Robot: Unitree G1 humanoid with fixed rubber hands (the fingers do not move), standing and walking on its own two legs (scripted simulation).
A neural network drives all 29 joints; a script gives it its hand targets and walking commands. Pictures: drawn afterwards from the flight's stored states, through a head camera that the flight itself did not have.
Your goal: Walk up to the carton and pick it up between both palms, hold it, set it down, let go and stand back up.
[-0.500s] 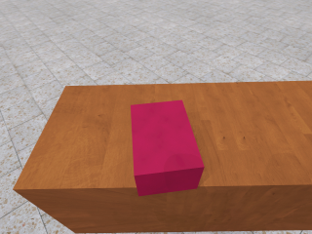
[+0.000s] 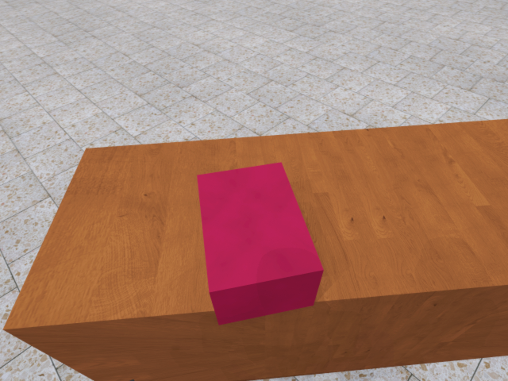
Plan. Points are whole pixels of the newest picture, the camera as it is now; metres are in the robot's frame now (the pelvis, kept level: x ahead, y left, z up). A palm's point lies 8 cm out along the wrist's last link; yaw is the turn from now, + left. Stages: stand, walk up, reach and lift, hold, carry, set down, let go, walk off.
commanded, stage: reach and lift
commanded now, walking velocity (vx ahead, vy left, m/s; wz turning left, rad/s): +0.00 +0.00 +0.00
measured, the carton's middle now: (252, 237) +0.43 +0.04 -0.06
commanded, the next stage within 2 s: none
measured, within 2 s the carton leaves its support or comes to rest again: neither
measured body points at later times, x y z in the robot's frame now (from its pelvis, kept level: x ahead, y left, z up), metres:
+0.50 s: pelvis +0.00 -0.02 +0.01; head +0.01 -0.01 +0.46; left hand +0.17 +0.22 -0.08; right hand +0.15 -0.26 -0.08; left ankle -0.03 +0.10 -0.73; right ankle +0.03 -0.10 -0.73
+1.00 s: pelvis +0.01 -0.01 +0.01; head -0.01 +0.00 +0.46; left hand +0.17 +0.20 -0.05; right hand +0.19 -0.24 -0.05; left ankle -0.03 +0.10 -0.73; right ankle +0.03 -0.10 -0.73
